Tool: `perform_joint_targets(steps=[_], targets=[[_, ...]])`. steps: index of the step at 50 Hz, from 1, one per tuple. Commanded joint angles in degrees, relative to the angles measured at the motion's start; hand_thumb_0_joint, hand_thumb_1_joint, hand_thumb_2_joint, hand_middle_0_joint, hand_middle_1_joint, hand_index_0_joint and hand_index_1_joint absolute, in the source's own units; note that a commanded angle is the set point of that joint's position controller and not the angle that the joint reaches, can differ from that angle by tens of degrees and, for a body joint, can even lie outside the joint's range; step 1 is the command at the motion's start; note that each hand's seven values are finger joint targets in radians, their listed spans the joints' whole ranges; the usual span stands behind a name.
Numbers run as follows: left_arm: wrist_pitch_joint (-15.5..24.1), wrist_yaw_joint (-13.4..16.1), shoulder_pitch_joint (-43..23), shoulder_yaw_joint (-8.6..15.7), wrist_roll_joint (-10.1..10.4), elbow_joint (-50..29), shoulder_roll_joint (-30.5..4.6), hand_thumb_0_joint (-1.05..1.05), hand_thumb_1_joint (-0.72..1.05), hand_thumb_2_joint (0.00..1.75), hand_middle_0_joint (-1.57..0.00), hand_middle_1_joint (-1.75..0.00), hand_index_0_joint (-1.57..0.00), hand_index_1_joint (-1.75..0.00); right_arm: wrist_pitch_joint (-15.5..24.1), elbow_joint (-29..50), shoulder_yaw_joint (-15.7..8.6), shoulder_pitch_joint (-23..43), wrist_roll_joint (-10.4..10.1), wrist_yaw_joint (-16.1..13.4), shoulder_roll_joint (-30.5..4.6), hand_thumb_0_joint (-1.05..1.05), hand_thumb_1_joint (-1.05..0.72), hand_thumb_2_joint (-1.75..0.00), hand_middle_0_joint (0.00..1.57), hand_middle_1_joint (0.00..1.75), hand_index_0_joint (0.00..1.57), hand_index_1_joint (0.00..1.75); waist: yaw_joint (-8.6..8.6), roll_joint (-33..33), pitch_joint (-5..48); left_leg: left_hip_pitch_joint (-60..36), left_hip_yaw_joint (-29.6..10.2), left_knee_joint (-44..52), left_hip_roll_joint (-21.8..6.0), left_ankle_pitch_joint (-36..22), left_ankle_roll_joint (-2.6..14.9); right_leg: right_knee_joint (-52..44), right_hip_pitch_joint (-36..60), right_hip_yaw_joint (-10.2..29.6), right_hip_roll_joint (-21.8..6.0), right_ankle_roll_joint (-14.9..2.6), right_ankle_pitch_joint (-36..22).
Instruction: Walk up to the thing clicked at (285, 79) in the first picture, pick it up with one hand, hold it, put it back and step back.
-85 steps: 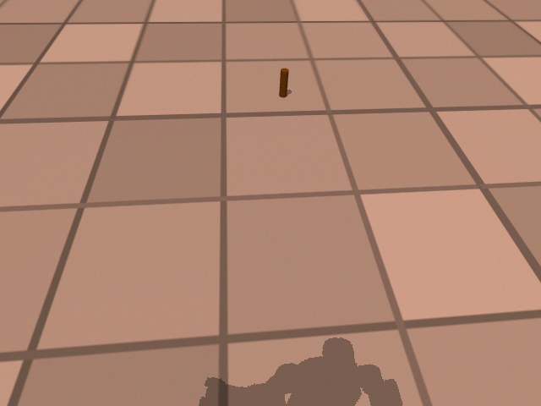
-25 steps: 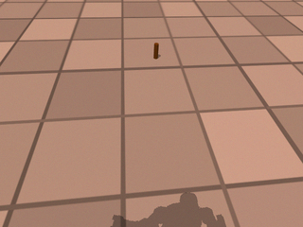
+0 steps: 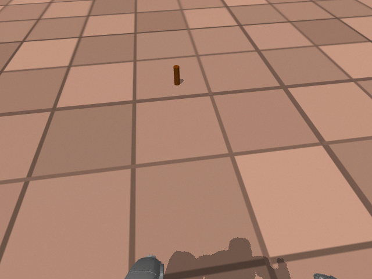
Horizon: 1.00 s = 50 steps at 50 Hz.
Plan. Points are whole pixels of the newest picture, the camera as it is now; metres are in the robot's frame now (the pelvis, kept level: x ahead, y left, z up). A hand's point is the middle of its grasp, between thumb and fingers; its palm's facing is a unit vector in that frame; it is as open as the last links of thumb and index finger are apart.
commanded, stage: walk up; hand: left
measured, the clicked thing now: (176, 75) +1.83 +0.17 -0.69
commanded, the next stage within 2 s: none
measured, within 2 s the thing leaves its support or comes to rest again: neither
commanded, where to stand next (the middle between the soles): +1.49 -0.01 m, yaw -4 degrees
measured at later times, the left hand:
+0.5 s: hand (104, 177) +0.41 +0.28 -0.13, palm faces -0.13 -0.92 -0.37, open 7.4 cm
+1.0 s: hand (123, 136) +0.60 +0.27 -0.16, palm faces -0.02 -0.93 -0.37, open 7.4 cm
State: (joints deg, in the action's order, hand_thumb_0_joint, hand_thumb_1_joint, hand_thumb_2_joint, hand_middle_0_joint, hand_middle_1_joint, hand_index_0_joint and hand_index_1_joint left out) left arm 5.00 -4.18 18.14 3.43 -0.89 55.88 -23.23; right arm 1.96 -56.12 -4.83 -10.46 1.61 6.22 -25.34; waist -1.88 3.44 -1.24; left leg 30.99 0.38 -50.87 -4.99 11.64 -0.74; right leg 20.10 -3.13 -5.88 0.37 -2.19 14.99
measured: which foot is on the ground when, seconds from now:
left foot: up 0.00-0.16, down 0.18-0.60, up 0.62-1.00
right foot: down 0.00-0.22, up 0.24-0.56, down 0.58-1.00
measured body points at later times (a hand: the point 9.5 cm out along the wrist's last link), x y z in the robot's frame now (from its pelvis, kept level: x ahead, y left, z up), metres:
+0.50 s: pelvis +0.31 +0.00 -0.01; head +0.32 -0.01 +0.44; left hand +0.42 +0.33 -0.11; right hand +0.35 -0.33 -0.12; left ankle +0.26 +0.15 -0.74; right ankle +0.44 -0.16 -0.72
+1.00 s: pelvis +0.60 -0.02 -0.02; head +0.62 -0.01 +0.43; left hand +0.60 +0.31 -0.13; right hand +0.72 -0.34 -0.12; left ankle +0.73 +0.09 -0.74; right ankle +0.49 -0.16 -0.74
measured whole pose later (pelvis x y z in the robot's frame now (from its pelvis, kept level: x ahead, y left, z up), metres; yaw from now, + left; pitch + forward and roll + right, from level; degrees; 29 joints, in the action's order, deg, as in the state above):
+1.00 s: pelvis +0.60 -0.02 -0.02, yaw -1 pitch -1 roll -2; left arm 5.2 -3.4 21.3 3.2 -1.0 52.6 -25.0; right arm 2.3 -51.6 -4.1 -9.6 1.3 6.4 -24.2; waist -3.3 1.8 -3.6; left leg 26.8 3.6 -33.1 -4.9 7.1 1.5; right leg 26.2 -0.8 -7.7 -2.5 1.5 23.5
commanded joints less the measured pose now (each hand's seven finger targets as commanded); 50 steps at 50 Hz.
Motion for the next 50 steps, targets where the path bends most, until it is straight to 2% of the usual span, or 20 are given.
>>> perform_joint_targets(steps=[1,6,9,10,11,12,13,16,20,24,28,29,30,31,33,36,40,45,48,50], targets=[[2.1,1.3,-3.7,4.5,0.7,-6.4,-17.5,0.00,0.90,0.90,-0.20,-0.30,-0.20,-0.30,1.5,7.6,-2.1,9.6,0.2,0.6,-9.7,0.00,-0.90,-0.90,0.20,0.30,0.20,0.30,-1.12,-6.8,-5.9,2.8,1.1,12.9,-2.1,-5.1,-0.51,-13.7,-2.8,8.8,-12.5,-7.53,7.0],[1.0,1.3,-1.1,3.7,0.5,-6.3,-18.0,0.00,0.90,0.90,-0.20,-0.30,-0.20,-0.30,2.2,9.1,-2.0,11.0,-0.2,-0.1,-8.2,0.00,-0.90,-0.90,0.20,0.30,0.20,0.30,-1.71,-7.2,-3.6,-8.6,4.4,19.5,0.3,-6.1,1.55,-8.0,-1.8,7.3,-14.2,-8.21,-7.8],[0.4,2.0,1.2,2.4,1.2,-6.9,-15.3,0.00,0.90,0.90,-0.20,-0.30,-0.20,-0.30,3.0,4.8,-4.3,-6.2,1.2,-1.8,-12.1,0.00,-0.90,-0.90,0.20,0.30,0.20,0.30,6.03,1.4,6.1,-34.2,5.5,23.1,4.2,1.7,6.09,21.7,-9.7,1.0,-8.6,-4.66,-24.0],[0.4,2.4,3.2,0.9,1.8,-8.5,-11.0,0.00,0.90,0.90,-0.20,-0.30,-0.20,-0.30,3.0,4.1,-6.2,-15.5,2.7,-2.6,-17.4,0.00,-0.90,-0.90,0.20,0.30,0.20,0.30,9.73,11.9,13.4,-48.2,-13.2,25.9,-8.7,13.2,11.09,41.1,-23.7,-0.3,-4.3,-1.53,-10.5],[0.7,2.8,3.4,1.4,2.7,-9.2,-11.8,0.00,0.90,0.90,-0.20,-0.30,-0.20,-0.30,3.4,5.5,-7.2,-16.8,1.0,-3.0,-21.4,0.00,-0.90,-0.90,0.20,0.30,0.20,0.30,10.32,13.6,15.8,-54.7,-40.7,34.6,-21.1,15.2,17.96,49.8,-38.1,5.8,5.7,-0.48,14.4],[1.1,3.2,-2.2,1.7,1.8,-9.2,-16.7,0.00,0.90,0.90,-0.20,-0.30,-0.20,-0.30,3.3,6.0,-7.6,-14.7,-1.4,-3.2,-20.5,0.00,-0.90,-0.90,0.20,0.30,0.20,0.30,10.68,3.9,14.9,-50.2,-38.1,35.4,-21.6,12.9,19.18,52.8,-38.3,13.6,0.1,-1.67,13.1],[1.4,2.9,-2.8,1.0,2.2,-9.0,-16.1,0.00,0.90,0.90,-0.20,-0.30,-0.20,-0.30,3.3,7.4,-6.2,-10.4,-1.7,-3.6,-17.6,0.00,-0.90,-0.90,0.20,0.30,0.20,0.30,7.95,0.2,10.1,-44.2,-25.5,33.4,-18.5,4.9,16.62,52.5,-37.6,14.9,-2.6,-1.37,8.4],[0.9,1.5,0.9,1.5,2.2,-6.4,-13.4,0.00,0.90,0.90,-0.20,-0.30,-0.20,-0.30,4.0,9.4,-3.4,-3.7,-1.9,-3.9,-12.4,0.00,-0.90,-0.90,0.20,0.30,0.20,0.30,2.96,3.4,1.7,-25.6,-8.5,35.9,-12.9,-4.0,13.38,43.1,-29.6,11.3,-6.8,0.11,4.4],[0.0,-0.8,-3.0,1.7,0.8,-7.9,-12.0,0.00,0.90,0.90,-0.20,-0.30,-0.20,-0.30,5.0,11.4,-3.2,-0.7,-1.3,-3.2,-13.8,0.00,-0.90,-0.90,0.20,0.30,0.20,0.30,2.12,4.3,-3.6,-17.4,-3.1,40.2,-12.3,4.7,14.33,26.1,-26.6,7.0,-9.3,2.16,1.6],[0.1,-1.5,-3.5,3.1,0.4,-6.7,-12.7,0.00,0.90,0.90,-0.20,-0.30,-0.20,-0.30,5.0,11.3,-3.2,1.1,-1.3,-2.5,-14.2,0.00,-0.90,-0.90,0.20,0.30,0.20,0.30,0.66,4.1,-1.0,-14.0,0.3,37.0,-9.1,12.9,11.37,17.4,-16.1,2.6,-6.7,1.51,-10.4],[0.5,-0.6,4.2,5.0,0.1,-4.1,-15.2,0.00,0.90,0.90,-0.20,-0.30,-0.20,-0.30,4.3,10.5,-2.0,0.5,-1.0,-2.7,-12.1,0.00,-0.90,-0.90,0.20,0.30,0.20,0.30,-5.47,-4.7,2.3,-6.4,5.5,15.3,-4.7,2.1,7.66,15.0,3.0,-0.2,-3.4,-0.96,-3.1],[1.3,0.5,12.1,6.6,-0.2,-2.8,-19.2,0.00,0.90,0.90,-0.20,-0.30,-0.20,-0.30,4.3,10.7,-0.7,-2.6,-1.1,-2.7,-8.1,0.00,-0.90,-0.90,0.20,0.30,0.20,0.30,-9.05,-18.2,6.3,-0.2,8.0,-6.5,1.2,1.0,5.59,7.5,11.2,11.2,-9.0,-2.92,11.0],[1.7,1.3,13.1,7.0,0.3,-4.1,-24.6,0.00,0.90,0.90,-0.20,-0.30,-0.20,-0.30,4.3,12.0,-0.2,-4.7,-1.7,-3.0,-7.1,0.00,-0.90,-0.90,0.20,0.30,0.20,0.30,-6.84,-24.6,6.7,11.3,4.8,-19.0,7.6,18.1,3.04,-7.3,14.1,43.8,-25.3,-9.00,15.9],[1.6,1.5,7.9,6.3,1.3,-5.7,-24.9,0.00,0.90,0.90,-0.20,-0.30,-0.20,-0.30,3.6,10.7,-1.4,-1.9,-1.4,-3.7,-12.1,0.00,-0.90,-0.90,0.20,0.30,0.20,0.30,-5.86,-15.9,4.4,11.1,-2.5,-24.2,3.2,17.5,2.70,-10.2,7.9,49.4,-27.9,-12.09,20.7],[1.7,2.1,0.8,5.4,1.5,-7.0,-20.6,0.00,0.90,0.90,-0.20,-0.30,-0.20,-0.30,3.4,8.4,-1.5,-1.3,-2.5,-3.6,-12.4,0.00,-0.90,-0.90,0.20,0.30,0.20,0.30,-2.62,-9.2,0.9,8.9,-6.0,-21.0,-0.4,7.3,3.22,-6.6,1.5,31.0,-21.3,-10.53,10.5],[2.1,2.2,-2.3,4.0,1.3,-7.5,-16.5,0.00,0.90,0.90,-0.20,-0.30,-0.20,-0.30,2.4,5.7,-1.3,-6.3,-1.8,-2.6,-10.8,0.00,-0.90,-0.90,0.20,0.30,0.20,0.30,1.09,-12.9,-0.5,2.0,-3.9,-11.1,-1.7,3.4,1.96,-7.4,-6.1,16.4,-15.8,-8.23,0.0],[2.8,2.3,-1.9,4.3,1.0,-8.7,-16.8,0.00,0.90,0.90,-0.20,-0.30,-0.20,-0.30,1.6,7.6,-1.4,-1.1,-0.8,-1.3,-9.5,0.00,-0.90,-0.90,0.20,0.30,0.20,0.30,0.36,-10.9,-2.1,3.3,-1.6,1.8,-1.6,0.6,-0.16,-8.7,-5.7,9.8,-15.8,-10.17,-2.4],[2.4,2.0,-0.3,4.3,0.5,-8.7,-17.3,0.00,0.90,0.90,-0.20,-0.30,-0.20,-0.30,2.0,10.2,-1.6,5.9,-0.7,0.0,-8.1,0.00,-0.90,-0.90,0.20,0.30,0.20,0.30,-1.23,-9.2,-1.7,-5.4,3.1,15.9,0.0,-7.4,1.39,-6.8,-5.6,5.3,-14.5,-7.80,-5.0],[1.8,2.2,-1.9,4.3,0.5,-9.0,-18.2,0.00,0.90,0.90,-0.20,-0.30,-0.20,-0.30,2.1,9.4,-2.4,3.0,-0.8,-0.1,-8.8,0.00,-0.90,-0.90,0.20,0.30,0.20,0.30,1.04,-7.9,-1.3,-13.0,4.3,17.7,0.6,-4.3,2.83,-2.7,-7.6,5.3,-16.0,-7.85,-4.5],[1.4,2.6,-1.6,3.0,0.3,-9.2,-15.6,0.00,0.90,0.90,-0.20,-0.30,-0.20,-0.30,2.6,5.9,-3.9,-9.1,0.2,-1.1,-12.0,0.00,-0.90,-0.90,0.20,0.30,0.20,0.30,7.21,0.3,5.3,-29.8,3.1,20.2,2.7,0.8,5.89,19.2,-11.9,1.2,-11.6,-5.18,-16.4]])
